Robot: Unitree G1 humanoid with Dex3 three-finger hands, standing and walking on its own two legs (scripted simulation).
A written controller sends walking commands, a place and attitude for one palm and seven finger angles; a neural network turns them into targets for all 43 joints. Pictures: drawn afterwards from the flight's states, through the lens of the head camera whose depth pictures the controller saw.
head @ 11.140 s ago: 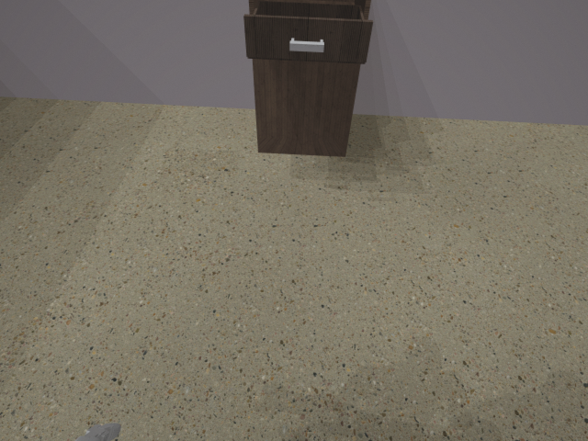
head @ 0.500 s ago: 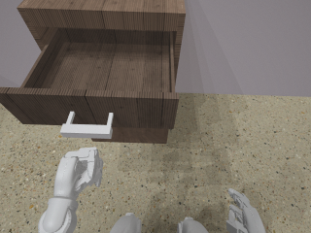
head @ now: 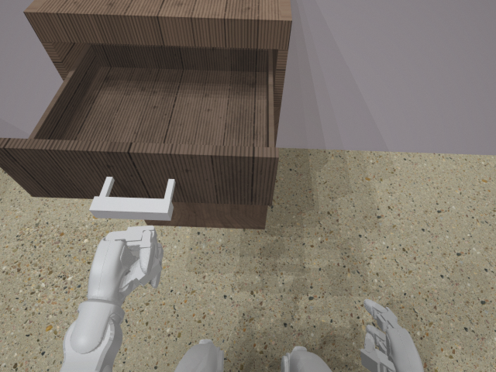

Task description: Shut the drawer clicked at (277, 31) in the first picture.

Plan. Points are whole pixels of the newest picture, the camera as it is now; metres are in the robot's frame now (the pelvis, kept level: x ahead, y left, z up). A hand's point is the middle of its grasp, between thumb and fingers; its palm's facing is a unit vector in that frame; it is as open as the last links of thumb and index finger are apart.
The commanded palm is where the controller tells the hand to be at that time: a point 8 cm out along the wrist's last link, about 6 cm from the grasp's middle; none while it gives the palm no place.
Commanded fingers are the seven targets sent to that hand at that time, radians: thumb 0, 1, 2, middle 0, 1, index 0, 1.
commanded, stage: push the drawer shut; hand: left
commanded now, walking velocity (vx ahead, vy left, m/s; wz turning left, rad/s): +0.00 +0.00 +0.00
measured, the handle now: (136, 196) +0.38 +0.20 +0.05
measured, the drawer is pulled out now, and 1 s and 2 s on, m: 0.28 0.18 0.06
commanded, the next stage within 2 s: none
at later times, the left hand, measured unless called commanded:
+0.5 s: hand (165, 232) +0.32 +0.14 +0.05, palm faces -0.02 -1.00 -0.05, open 2.9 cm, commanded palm +0.31 +0.20 +0.05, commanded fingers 0.00 0.90 0.90 -1.40 -1.60 -1.40 -1.60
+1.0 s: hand (172, 188) +0.40 +0.14 +0.05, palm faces -0.02 -1.00 -0.04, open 2.9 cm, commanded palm +0.38 +0.20 +0.05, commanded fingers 0.00 0.90 0.90 -1.40 -1.60 -1.40 -1.60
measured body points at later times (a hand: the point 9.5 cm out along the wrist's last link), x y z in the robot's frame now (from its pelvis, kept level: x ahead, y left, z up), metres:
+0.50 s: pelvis +0.00 -0.01 +0.00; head +0.08 -0.01 +0.44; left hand +0.31 +0.20 +0.05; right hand +0.15 -0.25 -0.10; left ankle +0.02 +0.11 -0.65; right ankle +0.00 -0.10 -0.65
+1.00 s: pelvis -0.01 +0.00 +0.00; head +0.08 +0.01 +0.44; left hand +0.39 +0.20 +0.05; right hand +0.08 -0.26 -0.11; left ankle +0.02 +0.11 -0.65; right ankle +0.00 -0.10 -0.65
